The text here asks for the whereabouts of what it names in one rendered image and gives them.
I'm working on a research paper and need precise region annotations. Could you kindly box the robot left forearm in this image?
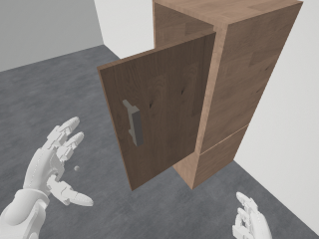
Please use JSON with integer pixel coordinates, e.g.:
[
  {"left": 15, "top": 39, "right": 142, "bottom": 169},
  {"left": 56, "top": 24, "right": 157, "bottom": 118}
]
[{"left": 0, "top": 188, "right": 50, "bottom": 239}]

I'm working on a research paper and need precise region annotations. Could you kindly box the robot left hand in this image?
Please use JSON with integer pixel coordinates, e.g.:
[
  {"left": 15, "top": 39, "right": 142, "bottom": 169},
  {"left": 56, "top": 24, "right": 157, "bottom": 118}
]
[{"left": 23, "top": 117, "right": 94, "bottom": 206}]

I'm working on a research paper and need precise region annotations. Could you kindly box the robot right hand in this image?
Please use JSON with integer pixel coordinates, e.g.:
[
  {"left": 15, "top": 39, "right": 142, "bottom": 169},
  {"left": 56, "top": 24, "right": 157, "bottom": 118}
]
[{"left": 232, "top": 191, "right": 272, "bottom": 239}]

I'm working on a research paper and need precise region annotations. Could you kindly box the handle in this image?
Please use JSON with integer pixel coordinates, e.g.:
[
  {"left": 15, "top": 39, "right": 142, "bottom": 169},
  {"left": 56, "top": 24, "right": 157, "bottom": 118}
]
[{"left": 123, "top": 100, "right": 144, "bottom": 147}]

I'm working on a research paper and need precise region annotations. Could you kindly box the cupboard door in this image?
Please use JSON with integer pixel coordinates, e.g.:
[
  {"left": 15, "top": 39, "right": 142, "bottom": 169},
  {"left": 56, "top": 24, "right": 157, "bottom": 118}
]
[{"left": 97, "top": 30, "right": 216, "bottom": 191}]

